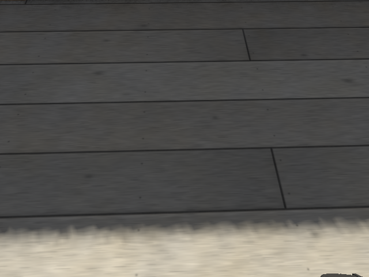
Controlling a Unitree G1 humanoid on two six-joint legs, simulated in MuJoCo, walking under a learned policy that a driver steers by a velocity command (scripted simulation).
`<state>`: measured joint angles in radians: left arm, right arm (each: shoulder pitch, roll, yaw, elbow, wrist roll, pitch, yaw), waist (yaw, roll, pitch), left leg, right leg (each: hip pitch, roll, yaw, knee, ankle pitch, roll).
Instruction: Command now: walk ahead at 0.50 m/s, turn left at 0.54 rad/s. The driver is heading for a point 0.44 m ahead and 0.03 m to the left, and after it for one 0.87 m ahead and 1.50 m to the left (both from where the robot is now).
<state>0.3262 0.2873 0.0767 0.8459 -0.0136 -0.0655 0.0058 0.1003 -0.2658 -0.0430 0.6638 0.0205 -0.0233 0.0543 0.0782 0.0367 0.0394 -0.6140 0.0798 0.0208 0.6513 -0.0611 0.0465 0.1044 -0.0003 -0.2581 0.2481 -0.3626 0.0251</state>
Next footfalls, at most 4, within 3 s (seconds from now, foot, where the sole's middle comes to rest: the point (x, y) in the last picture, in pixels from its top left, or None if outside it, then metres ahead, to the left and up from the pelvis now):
0.06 left None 0.20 0.11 -0.77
0.54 right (217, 264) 0.51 -0.05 -0.77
0.96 left None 0.38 0.18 -0.77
1.44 right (205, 265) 0.50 -0.01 -0.77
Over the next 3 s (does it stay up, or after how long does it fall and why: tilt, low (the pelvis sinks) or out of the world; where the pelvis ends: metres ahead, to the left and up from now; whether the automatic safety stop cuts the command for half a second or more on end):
stays up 0.35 0.07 0.00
